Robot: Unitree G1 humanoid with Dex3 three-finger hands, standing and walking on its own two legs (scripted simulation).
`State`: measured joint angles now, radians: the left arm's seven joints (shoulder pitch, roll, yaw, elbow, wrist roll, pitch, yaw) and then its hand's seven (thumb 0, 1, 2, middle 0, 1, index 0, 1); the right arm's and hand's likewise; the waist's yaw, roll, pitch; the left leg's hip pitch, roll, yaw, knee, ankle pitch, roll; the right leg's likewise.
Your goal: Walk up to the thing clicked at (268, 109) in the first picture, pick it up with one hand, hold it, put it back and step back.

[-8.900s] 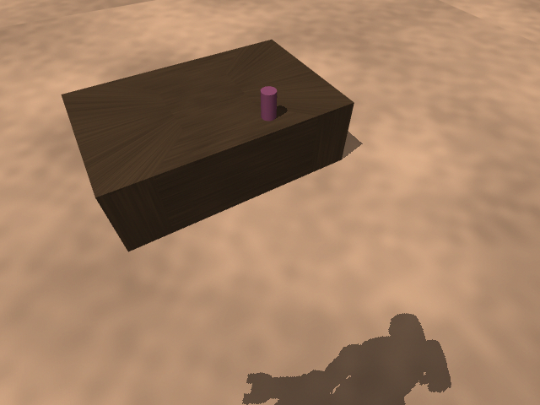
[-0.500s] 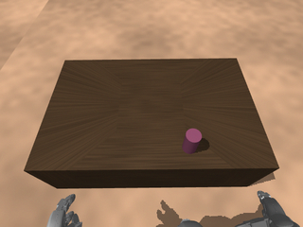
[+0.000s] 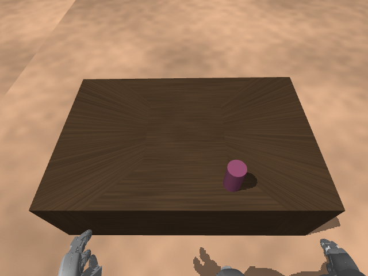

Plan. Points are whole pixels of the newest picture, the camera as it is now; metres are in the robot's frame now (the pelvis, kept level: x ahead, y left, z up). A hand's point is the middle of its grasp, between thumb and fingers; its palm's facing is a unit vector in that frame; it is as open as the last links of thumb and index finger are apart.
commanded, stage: go down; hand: right
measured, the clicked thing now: (234, 176) +0.48 -0.17 -0.30
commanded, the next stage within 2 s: approach in 1.84 s
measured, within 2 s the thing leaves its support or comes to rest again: neither
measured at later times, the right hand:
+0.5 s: hand out of the picture +0.14 -0.26 -0.09, palm faces +0.05 +0.94 -0.34, open 17.6 cm
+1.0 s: hand (321, 275) +0.14 -0.27 -0.09, palm faces +0.07 +0.94 -0.32, open 17.4 cm
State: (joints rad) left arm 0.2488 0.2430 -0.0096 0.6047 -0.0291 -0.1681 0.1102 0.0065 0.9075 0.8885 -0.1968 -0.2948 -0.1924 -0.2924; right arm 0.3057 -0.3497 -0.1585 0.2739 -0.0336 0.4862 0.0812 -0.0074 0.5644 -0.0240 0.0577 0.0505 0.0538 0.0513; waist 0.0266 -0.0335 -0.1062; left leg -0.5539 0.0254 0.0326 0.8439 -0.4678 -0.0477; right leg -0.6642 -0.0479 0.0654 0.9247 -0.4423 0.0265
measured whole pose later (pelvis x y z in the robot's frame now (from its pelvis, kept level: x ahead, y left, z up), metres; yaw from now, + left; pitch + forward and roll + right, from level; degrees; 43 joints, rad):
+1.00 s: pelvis -0.01 +0.00 -0.01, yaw +0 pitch +11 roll +4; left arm 0.27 0.24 -0.03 0.61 -0.01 -0.26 0.19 0.01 0.89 0.89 -0.20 -0.30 -0.20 -0.30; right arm 0.37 -0.38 -0.21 0.14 0.01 0.51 0.10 -0.01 0.51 -0.05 0.05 0.05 0.05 0.05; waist 0.03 -0.04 -0.14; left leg -0.62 0.02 0.05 0.92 -0.49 -0.05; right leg -0.74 -0.05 0.09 1.01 -0.46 0.03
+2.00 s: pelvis -0.03 +0.00 -0.03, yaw +2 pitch +19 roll +4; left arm 0.33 0.31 -0.05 0.67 0.02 -0.15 0.07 0.00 0.91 0.89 -0.20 -0.30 -0.19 -0.29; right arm -0.53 -0.77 -0.59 1.17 0.06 -0.21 0.51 -0.01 0.53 -0.04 0.06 0.05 0.05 0.05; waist 0.09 0.02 -0.08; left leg -0.89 0.00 0.01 1.02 -0.47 -0.05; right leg -0.98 -0.06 0.06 1.09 -0.45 0.02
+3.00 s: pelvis -0.10 +0.00 -0.32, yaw +9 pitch +35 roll +7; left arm 0.22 0.29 -0.06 0.66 0.06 0.01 -0.04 0.00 0.91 0.90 -0.19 -0.29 -0.19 -0.29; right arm -0.93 -0.66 -0.58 1.04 0.06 -0.37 0.29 -0.02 0.38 0.00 0.10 0.01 0.07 0.02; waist 0.18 -0.01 -0.13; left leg -2.02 -0.05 0.02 2.10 -0.69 -0.06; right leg -2.12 -0.05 0.17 2.14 -0.63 0.05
